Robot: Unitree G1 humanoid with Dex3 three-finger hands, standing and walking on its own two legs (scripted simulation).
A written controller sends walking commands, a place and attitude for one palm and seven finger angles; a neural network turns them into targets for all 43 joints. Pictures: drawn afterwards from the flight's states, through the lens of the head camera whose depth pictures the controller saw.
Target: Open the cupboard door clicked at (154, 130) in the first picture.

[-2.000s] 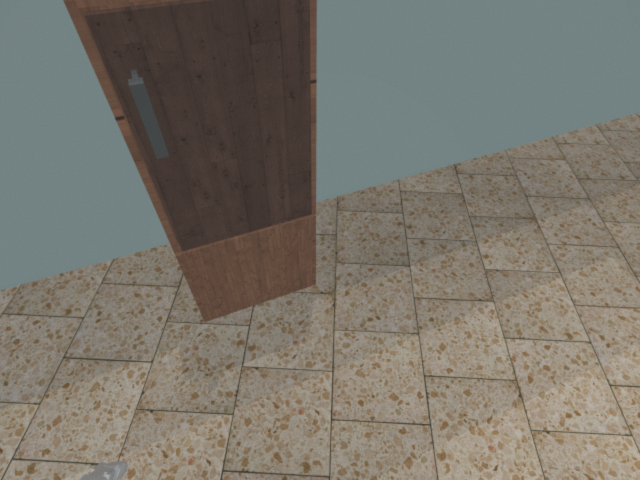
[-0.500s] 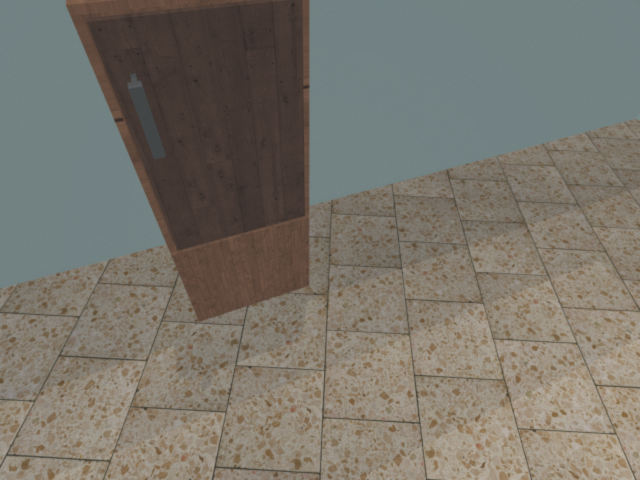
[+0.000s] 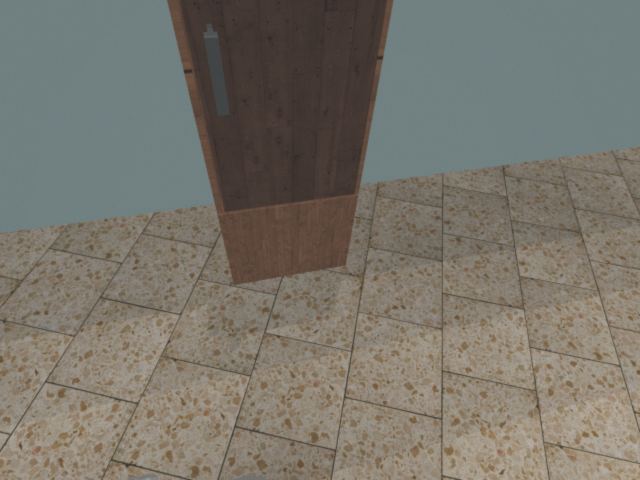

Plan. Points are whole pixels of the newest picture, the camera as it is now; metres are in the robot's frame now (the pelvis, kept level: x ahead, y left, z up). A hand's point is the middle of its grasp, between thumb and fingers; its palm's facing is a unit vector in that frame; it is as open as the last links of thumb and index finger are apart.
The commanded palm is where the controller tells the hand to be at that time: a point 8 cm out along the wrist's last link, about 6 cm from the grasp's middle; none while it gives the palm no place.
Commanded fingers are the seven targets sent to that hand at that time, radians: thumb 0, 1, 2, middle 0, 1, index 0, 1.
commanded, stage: turn to face it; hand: left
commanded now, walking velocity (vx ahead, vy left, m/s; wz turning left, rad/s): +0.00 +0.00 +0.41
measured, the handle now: (216, 70) +0.79 +0.23 +0.08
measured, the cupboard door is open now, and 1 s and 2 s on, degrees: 0 0 0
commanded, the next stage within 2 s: take the last steps up to it in 0.44 s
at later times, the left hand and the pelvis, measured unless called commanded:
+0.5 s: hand out of the picture +0.02 +0.19 -0.15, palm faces +0.18 -0.95 -0.27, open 7.4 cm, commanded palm none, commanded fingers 0.00 0.90 0.90 -0.20 -0.30 -0.20 -0.30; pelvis -0.02 -0.02 +0.01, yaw +10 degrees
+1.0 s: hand out of the picture -0.04 +0.16 -0.16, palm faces +0.24 -0.96 -0.13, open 7.4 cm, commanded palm none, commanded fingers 0.00 0.90 0.90 -0.20 -0.30 -0.20 -0.30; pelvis +0.04 +0.00 +0.02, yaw +11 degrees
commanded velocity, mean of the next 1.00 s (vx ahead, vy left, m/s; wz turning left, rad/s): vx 0.14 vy -0.07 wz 0.12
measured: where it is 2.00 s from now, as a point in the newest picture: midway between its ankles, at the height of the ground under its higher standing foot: (334, 451)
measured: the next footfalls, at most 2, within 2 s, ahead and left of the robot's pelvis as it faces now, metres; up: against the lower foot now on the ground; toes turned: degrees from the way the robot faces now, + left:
right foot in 0.46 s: +0.02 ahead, -0.13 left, +0.00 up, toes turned +7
left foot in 0.82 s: -0.01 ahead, +0.12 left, +0.00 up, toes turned +19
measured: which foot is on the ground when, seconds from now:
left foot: down 0.00-0.46, up 0.48-0.80, down 0.82-1.00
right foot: down 0.00-0.02, up 0.04-0.44, down 0.46-0.82, up 0.84-1.00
